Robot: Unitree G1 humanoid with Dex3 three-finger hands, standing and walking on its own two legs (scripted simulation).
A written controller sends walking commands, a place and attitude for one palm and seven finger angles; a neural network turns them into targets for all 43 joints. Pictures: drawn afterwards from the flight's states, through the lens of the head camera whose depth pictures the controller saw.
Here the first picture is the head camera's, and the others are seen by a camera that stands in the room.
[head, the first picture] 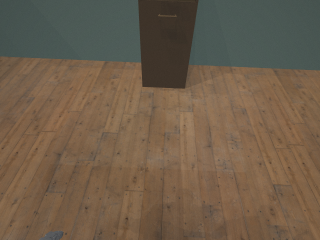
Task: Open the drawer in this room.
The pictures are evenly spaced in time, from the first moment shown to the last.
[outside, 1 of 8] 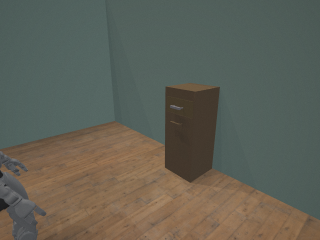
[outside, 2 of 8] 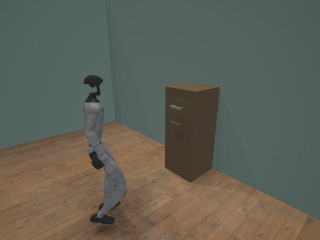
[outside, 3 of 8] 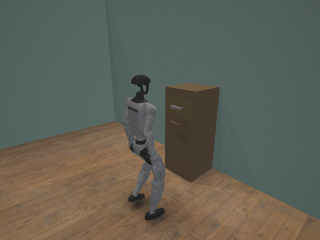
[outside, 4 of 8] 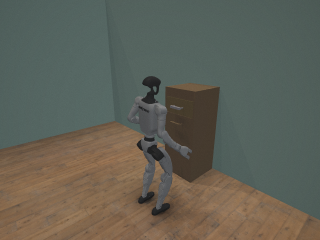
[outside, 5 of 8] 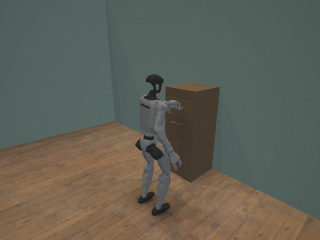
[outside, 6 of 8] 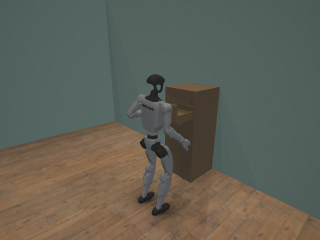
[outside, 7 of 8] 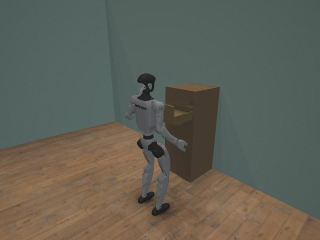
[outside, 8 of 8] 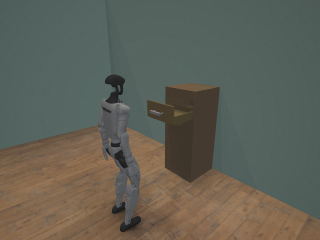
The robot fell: no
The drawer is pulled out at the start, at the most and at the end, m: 0.00 0.30 0.30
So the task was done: yes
